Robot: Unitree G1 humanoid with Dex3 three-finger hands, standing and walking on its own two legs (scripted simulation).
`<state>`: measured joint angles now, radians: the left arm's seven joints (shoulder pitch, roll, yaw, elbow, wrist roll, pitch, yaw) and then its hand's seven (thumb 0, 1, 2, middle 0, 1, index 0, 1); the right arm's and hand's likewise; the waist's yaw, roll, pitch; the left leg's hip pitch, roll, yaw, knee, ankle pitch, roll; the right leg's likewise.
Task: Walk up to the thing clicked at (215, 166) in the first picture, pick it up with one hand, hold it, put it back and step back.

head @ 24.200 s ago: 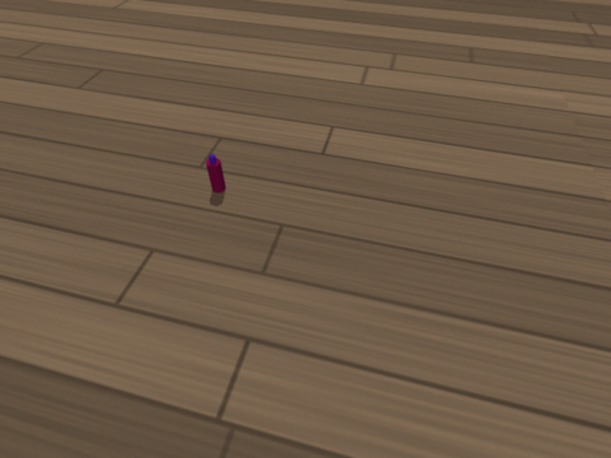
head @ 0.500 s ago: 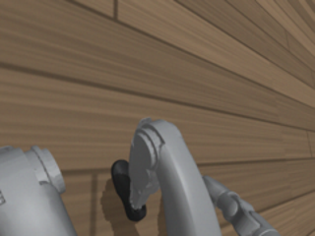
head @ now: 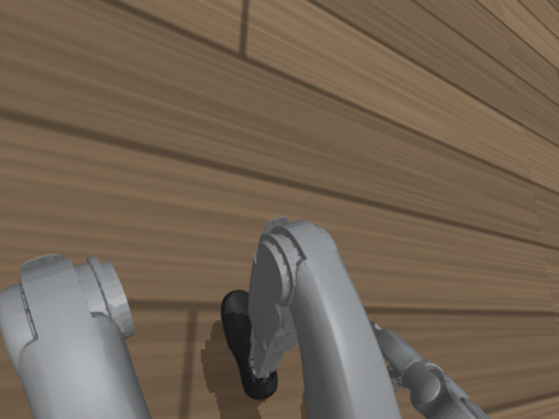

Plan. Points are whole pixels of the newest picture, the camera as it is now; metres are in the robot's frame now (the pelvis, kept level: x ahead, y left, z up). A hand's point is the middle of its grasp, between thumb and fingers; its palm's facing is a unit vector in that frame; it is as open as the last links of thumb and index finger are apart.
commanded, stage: rise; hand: left
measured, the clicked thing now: out of the picture +0.46 +0.33 -0.20
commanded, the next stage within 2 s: home in 0.08 s
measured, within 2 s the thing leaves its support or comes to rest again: neither
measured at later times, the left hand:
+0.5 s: hand out of the picture +0.33 +0.42 +0.02, palm faces +0.39 -0.78 -0.49, open 17.4 cm
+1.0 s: hand out of the picture +0.24 +0.30 +0.21, palm faces +0.38 -0.83 -0.42, open 17.6 cm
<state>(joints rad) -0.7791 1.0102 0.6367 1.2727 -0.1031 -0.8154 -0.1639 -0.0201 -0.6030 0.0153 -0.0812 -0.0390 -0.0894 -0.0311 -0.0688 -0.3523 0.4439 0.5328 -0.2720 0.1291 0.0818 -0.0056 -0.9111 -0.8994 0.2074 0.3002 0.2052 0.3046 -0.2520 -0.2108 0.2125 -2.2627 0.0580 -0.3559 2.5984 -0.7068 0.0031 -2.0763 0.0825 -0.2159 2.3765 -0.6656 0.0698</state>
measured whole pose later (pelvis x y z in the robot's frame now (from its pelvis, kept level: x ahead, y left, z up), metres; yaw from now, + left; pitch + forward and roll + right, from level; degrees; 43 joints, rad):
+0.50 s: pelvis +0.00 -0.01 +0.08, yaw +8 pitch +31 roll -9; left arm -0.44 0.70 0.44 0.76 0.08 -0.16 -0.02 -0.02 -0.54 0.06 -0.06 -0.05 -0.06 -0.06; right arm 0.09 -0.26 0.06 0.59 -0.01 0.20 0.05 0.00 -0.91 -0.90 0.21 0.30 0.20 0.31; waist -0.08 -0.01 -0.10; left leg -2.16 0.08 -0.13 2.25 -0.66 0.01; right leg -2.05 0.02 -0.07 2.17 -0.67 0.04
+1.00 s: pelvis +0.05 -0.02 +0.31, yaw +15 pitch +24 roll -3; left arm 0.06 0.35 0.18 0.38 0.01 0.10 0.14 -0.02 -0.58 0.03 -0.06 -0.04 -0.05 -0.05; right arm 0.15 -0.24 0.00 0.51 0.05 0.05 -0.10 0.00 -0.90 -0.90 0.20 0.30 0.20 0.30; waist -0.05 0.01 -0.17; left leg -1.33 0.07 -0.06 1.49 -0.58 -0.03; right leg -1.27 -0.01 -0.06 1.46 -0.61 0.00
